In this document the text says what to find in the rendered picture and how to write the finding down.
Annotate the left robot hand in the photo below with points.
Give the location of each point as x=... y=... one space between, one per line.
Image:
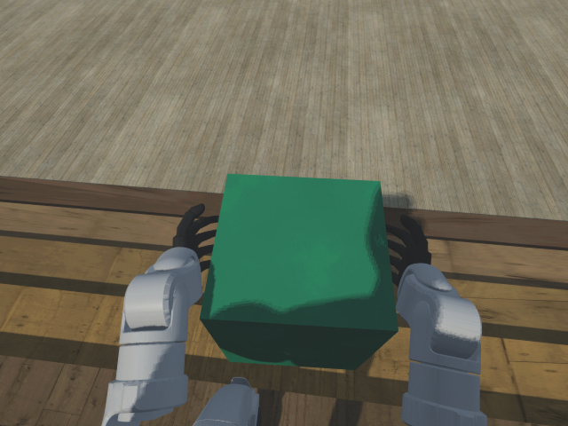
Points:
x=187 y=229

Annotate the carton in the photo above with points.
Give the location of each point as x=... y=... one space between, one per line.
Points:
x=300 y=272

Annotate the robot right forearm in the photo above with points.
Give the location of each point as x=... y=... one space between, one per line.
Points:
x=446 y=338

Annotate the robot left forearm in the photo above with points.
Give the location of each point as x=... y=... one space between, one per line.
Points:
x=150 y=378

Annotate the right robot hand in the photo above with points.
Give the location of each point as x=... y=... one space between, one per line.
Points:
x=416 y=250

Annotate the robot left shin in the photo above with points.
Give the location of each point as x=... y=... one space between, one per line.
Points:
x=240 y=380

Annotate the robot left thigh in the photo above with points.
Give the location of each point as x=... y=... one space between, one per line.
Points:
x=232 y=405

